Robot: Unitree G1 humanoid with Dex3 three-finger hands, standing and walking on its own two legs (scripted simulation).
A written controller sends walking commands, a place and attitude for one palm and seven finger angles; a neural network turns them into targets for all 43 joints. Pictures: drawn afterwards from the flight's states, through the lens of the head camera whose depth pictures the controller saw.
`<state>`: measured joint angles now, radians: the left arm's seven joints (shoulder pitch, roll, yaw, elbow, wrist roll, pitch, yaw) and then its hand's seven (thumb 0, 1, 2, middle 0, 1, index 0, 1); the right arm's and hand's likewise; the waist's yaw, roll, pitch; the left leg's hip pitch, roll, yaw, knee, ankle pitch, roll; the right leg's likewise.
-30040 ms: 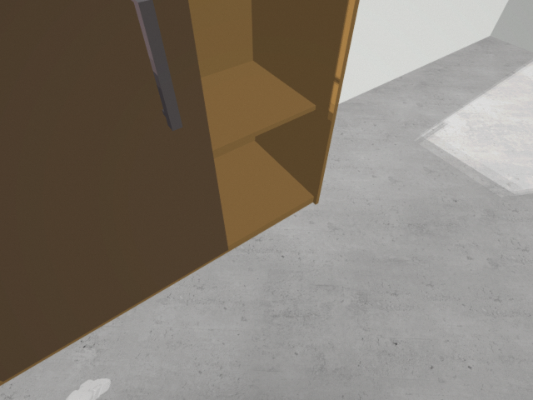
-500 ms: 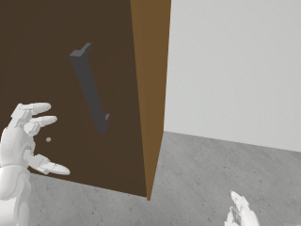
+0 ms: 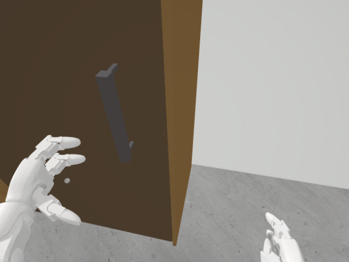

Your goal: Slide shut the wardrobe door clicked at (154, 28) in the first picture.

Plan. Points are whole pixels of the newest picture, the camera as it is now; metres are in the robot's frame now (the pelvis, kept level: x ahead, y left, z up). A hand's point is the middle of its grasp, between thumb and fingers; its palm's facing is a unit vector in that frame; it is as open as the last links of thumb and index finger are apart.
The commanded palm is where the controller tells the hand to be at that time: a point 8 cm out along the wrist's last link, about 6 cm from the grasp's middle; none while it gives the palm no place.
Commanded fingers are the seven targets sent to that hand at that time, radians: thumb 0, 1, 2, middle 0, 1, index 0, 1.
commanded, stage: draw the hand back to the body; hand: left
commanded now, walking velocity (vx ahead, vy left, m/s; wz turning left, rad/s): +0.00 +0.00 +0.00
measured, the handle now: (120, 117) +0.40 +0.19 +0.15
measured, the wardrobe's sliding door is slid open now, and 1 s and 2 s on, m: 0.00 0.00 0.00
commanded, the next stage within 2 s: step back with the hand held close in 1.04 s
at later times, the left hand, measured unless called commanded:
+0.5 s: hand (50, 170) +0.22 +0.27 +0.16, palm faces +0.45 -0.82 -0.36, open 10.4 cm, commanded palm +0.16 +0.30 +0.18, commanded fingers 0.00 0.65 0.78 -0.21 -0.45 -0.21 -0.45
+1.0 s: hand (46, 174) +0.21 +0.27 +0.16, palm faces +0.46 -0.81 -0.36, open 7.4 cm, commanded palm +0.16 +0.30 +0.18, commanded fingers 0.00 0.90 0.90 -0.20 -0.30 -0.20 -0.30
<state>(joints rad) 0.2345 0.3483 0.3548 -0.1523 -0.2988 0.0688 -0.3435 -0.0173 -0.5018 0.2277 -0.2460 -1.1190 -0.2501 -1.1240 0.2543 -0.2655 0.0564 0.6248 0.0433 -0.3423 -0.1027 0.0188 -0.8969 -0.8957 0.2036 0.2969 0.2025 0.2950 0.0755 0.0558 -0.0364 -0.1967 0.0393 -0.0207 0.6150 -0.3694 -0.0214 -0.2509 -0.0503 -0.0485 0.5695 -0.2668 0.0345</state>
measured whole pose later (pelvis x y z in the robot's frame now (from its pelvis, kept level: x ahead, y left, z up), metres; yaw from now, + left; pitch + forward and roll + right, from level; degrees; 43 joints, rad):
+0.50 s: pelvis +0.01 +0.00 +0.01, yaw -2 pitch -4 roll +0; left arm 0.39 0.33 0.33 -0.29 -0.06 -0.12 0.11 0.00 0.30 0.61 -0.23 -0.65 -0.23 -0.65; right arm 0.23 -0.22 0.00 0.67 -0.01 -0.22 -0.07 0.02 -0.90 -0.90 0.20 0.30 0.20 0.30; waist 0.07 0.06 0.01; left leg -0.09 0.03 0.02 0.50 -0.33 -0.02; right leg -0.18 -0.05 -0.02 0.48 -0.23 0.04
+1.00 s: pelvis +0.01 +0.00 +0.01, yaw -2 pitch -5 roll -1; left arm 0.43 0.32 0.34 -0.34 -0.06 -0.11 0.11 0.01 0.88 0.90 -0.21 -0.31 -0.21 -0.31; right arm 0.22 -0.21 0.01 0.66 -0.01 -0.19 -0.07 0.02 -0.90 -0.90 0.20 0.30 0.20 0.29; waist 0.08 0.06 0.02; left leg -0.07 0.04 0.02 0.48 -0.32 -0.02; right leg -0.15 -0.05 -0.02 0.46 -0.22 0.04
